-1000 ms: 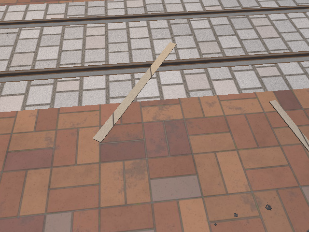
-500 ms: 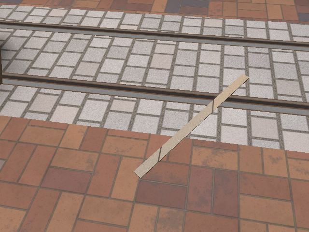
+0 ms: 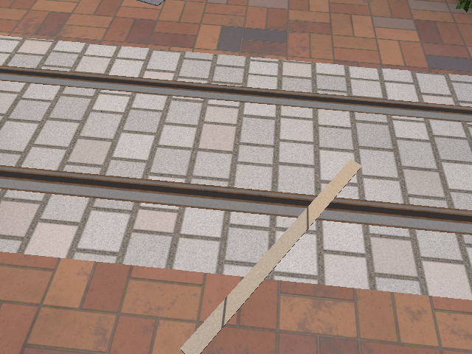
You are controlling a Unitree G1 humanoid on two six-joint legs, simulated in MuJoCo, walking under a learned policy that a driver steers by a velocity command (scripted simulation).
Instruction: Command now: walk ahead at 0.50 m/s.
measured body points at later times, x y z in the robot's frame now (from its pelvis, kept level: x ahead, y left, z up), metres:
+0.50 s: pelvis +0.26 -0.07 +0.00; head +0.28 -0.08 +0.45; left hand +0.34 +0.20 -0.12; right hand +0.38 -0.34 -0.12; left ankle +0.30 +0.10 -0.67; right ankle +0.28 -0.15 -0.75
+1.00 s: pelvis +0.52 +0.01 -0.01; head +0.54 +0.02 +0.44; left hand +0.62 +0.28 -0.14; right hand +0.60 -0.27 -0.11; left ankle +0.55 +0.09 -0.75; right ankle +0.49 -0.15 -0.66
